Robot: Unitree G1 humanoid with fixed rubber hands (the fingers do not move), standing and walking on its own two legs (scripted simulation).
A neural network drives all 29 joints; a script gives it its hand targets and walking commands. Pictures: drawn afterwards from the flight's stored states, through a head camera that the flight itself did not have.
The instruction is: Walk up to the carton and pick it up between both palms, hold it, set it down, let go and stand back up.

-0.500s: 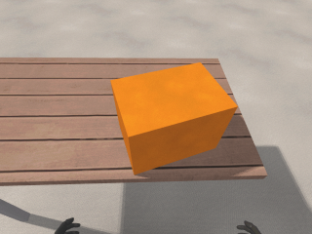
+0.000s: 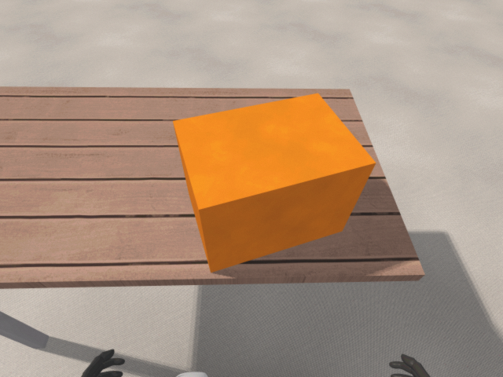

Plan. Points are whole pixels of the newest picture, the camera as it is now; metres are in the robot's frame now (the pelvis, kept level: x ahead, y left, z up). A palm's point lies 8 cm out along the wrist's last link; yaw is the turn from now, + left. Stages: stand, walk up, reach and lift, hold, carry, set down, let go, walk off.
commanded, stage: walk up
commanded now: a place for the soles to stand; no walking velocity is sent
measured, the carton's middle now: (265, 181) +0.44 -0.01 +0.02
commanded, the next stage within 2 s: reach and lift in 0.38 s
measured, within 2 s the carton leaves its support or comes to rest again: neither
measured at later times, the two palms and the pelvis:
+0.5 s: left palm (93, 375) +0.13 +0.26 -0.11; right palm out of the picture +0.12 -0.27 -0.11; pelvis -0.01 +0.00 -0.01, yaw +0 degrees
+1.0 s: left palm (119, 332) +0.18 +0.22 -0.06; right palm (444, 346) +0.17 -0.30 -0.05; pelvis +0.03 -0.01 +0.01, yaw -2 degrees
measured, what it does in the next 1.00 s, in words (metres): stands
